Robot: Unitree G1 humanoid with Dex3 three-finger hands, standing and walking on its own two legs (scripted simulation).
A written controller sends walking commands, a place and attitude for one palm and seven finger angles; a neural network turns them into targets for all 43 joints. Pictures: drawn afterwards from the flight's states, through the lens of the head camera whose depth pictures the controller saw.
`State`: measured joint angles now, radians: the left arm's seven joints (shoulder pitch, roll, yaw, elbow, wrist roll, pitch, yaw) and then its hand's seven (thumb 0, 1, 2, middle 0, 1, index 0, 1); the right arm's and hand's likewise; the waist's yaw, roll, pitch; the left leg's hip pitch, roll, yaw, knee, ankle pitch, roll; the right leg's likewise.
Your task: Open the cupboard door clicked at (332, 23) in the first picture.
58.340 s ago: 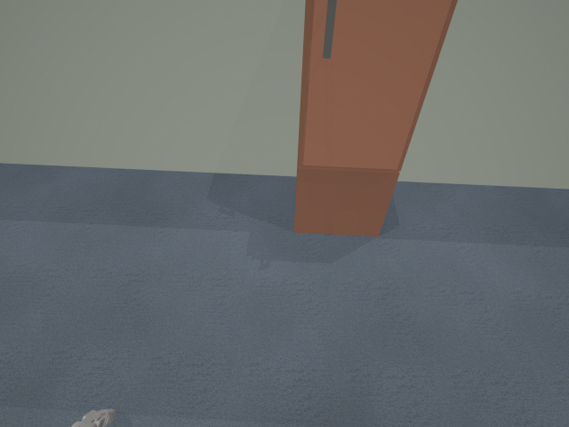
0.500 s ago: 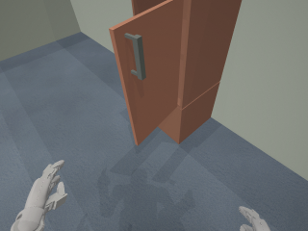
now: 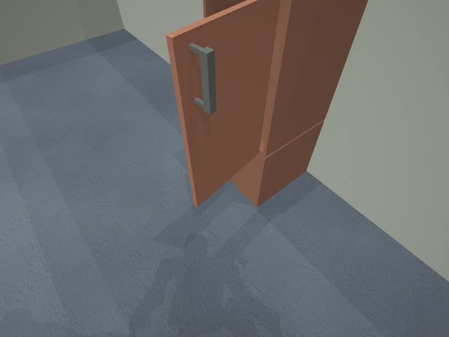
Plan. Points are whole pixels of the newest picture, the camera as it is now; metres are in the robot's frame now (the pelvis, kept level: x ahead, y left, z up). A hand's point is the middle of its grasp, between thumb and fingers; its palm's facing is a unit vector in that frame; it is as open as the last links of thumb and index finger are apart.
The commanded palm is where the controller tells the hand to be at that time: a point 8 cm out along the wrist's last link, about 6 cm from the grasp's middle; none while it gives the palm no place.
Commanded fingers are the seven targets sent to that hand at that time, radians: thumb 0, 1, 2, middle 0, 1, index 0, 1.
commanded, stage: let the arm hang, fingers relaxed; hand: left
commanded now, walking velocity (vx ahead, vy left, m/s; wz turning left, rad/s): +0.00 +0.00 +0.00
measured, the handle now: (202, 80) +0.58 +0.09 +0.15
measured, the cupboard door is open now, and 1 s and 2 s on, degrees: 99 99 99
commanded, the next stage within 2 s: look to check the result in 0.46 s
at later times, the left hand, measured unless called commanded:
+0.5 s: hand out of the picture +0.13 +0.22 -0.15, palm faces -0.02 -0.95 -0.32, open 7.4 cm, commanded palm none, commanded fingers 0.00 0.90 0.90 -0.20 -0.30 -0.20 -0.30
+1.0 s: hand out of the picture +0.11 +0.22 -0.15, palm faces -0.01 -0.94 -0.34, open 7.4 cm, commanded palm none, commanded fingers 0.00 0.90 0.90 -0.20 -0.30 -0.20 -0.30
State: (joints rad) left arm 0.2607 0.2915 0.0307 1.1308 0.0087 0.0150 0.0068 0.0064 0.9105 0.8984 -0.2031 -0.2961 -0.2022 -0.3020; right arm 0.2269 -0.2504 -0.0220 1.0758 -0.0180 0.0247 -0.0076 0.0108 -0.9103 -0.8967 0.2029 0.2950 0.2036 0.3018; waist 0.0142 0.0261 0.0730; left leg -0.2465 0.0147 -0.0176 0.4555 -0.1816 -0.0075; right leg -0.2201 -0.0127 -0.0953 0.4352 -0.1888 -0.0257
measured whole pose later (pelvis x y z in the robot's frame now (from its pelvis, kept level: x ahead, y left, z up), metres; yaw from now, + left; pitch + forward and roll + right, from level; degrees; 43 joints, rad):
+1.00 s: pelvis +0.04 -0.02 +0.01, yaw -1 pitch -1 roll +0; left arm 0.11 0.30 0.02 1.14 0.01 -0.02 0.01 0.00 0.90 0.90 -0.20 -0.30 -0.20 -0.30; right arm 0.11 -0.31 -0.01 1.12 -0.02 0.01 -0.01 0.01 -0.91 -0.90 0.20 0.30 0.20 0.30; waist 0.00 0.03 0.07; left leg -0.11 0.04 -0.01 0.31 -0.17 -0.04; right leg -0.10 0.02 -0.08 0.31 -0.19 -0.04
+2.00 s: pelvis +0.05 -0.01 +0.01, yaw -2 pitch -1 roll +0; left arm 0.13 0.30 0.02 1.14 0.01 -0.02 0.01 0.00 0.90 0.90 -0.20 -0.30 -0.20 -0.30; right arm 0.13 -0.30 -0.01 1.13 -0.01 0.00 -0.01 0.01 -0.91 -0.90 0.20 0.30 0.20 0.30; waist 0.00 0.01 0.06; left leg -0.09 0.03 0.01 0.29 -0.17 -0.02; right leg -0.09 0.00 -0.07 0.29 -0.18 -0.02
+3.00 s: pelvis +0.05 -0.01 +0.01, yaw -2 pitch -1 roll +0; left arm 0.11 0.32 0.02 1.14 0.01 -0.03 0.01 0.00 0.90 0.90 -0.20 -0.30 -0.20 -0.30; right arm 0.11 -0.32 -0.01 1.13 -0.01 0.00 -0.01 0.01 -0.91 -0.90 0.20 0.30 0.20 0.30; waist 0.00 0.01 0.06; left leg -0.08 0.03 0.01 0.27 -0.17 -0.02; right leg -0.08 0.01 -0.07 0.28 -0.18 -0.03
